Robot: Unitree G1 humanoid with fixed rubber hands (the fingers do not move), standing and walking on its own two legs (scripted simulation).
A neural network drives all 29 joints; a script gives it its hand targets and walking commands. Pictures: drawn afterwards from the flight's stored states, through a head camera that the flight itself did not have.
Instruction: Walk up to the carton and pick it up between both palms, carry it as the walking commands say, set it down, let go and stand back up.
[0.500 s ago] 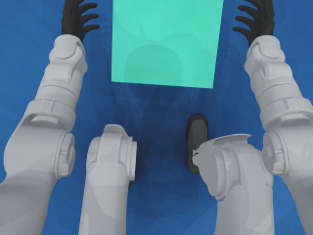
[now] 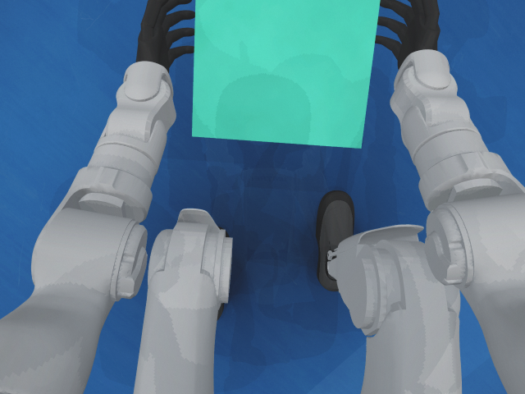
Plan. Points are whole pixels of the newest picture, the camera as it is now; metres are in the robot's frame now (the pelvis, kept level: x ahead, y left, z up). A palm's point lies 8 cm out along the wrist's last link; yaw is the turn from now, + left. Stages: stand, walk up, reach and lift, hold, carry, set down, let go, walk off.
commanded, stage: reach and lift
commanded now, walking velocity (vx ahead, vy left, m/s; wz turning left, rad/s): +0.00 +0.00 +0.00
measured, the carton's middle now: (278, 77) +0.50 -0.01 -0.27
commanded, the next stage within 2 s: none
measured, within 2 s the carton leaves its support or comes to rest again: leaves its support in 0.88 s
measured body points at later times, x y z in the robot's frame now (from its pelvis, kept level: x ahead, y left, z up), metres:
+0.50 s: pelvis +0.00 -0.01 -0.01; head +0.35 +0.00 +0.26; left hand +0.52 +0.14 -0.19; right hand +0.53 -0.15 -0.20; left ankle +0.09 +0.12 -0.35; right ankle +0.16 -0.13 -0.35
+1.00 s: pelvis +0.00 +0.00 -0.02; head +0.34 +0.02 +0.27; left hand +0.52 +0.15 -0.18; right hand +0.54 -0.15 -0.17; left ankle +0.09 +0.12 -0.35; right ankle +0.16 -0.13 -0.35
